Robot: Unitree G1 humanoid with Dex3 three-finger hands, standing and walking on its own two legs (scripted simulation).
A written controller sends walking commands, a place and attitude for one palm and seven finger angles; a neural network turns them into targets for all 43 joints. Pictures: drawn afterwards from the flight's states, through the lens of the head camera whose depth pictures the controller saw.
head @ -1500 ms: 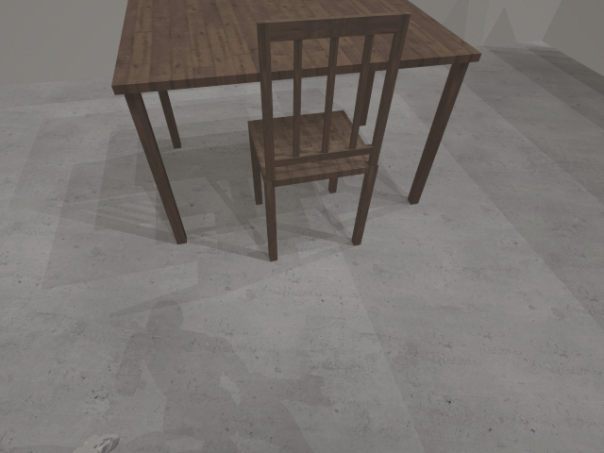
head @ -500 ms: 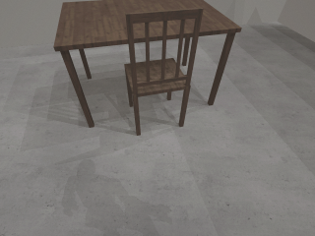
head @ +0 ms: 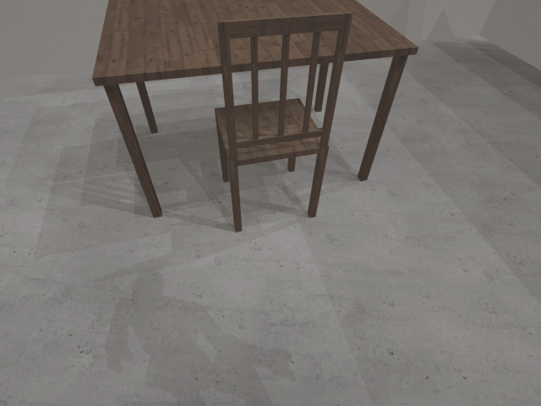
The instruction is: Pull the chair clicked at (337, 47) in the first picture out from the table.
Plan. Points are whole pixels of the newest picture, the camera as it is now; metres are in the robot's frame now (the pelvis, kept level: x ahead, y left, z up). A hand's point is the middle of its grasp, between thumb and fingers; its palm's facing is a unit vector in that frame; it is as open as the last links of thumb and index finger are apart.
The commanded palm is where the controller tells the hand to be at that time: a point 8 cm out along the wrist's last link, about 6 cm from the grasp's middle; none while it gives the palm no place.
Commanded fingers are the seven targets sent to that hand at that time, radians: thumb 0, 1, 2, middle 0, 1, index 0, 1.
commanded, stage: look at it before walking up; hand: left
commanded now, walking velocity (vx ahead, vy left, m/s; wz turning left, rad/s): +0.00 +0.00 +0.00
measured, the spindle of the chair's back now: (283, 90) +1.06 +0.02 -0.07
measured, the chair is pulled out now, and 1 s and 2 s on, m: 0.00 0.00 0.00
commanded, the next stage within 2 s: walk to a spot facing it in 0.14 s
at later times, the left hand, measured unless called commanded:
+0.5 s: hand out of the picture +0.06 +0.22 -0.17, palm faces -0.07 -0.95 -0.29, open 7.3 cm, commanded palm none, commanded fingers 0.00 0.90 0.90 -0.20 -0.30 -0.20 -0.30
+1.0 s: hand out of the picture +0.05 +0.14 -0.16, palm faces -0.23 -0.95 -0.23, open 7.3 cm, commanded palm none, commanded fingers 0.00 0.90 0.90 -0.20 -0.30 -0.20 -0.30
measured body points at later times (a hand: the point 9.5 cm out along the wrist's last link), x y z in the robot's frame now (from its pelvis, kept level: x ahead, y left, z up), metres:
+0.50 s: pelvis -0.01 +0.00 -0.01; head +0.01 +0.00 +0.44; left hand +0.07 +0.27 -0.15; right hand +0.06 -0.28 -0.15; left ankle -0.01 +0.12 -0.75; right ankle +0.00 -0.12 -0.75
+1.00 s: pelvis -0.01 -0.04 +0.00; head +0.01 -0.06 +0.45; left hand +0.06 +0.19 -0.14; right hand -0.01 -0.32 -0.15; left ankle +0.02 +0.13 -0.66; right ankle -0.02 -0.10 -0.75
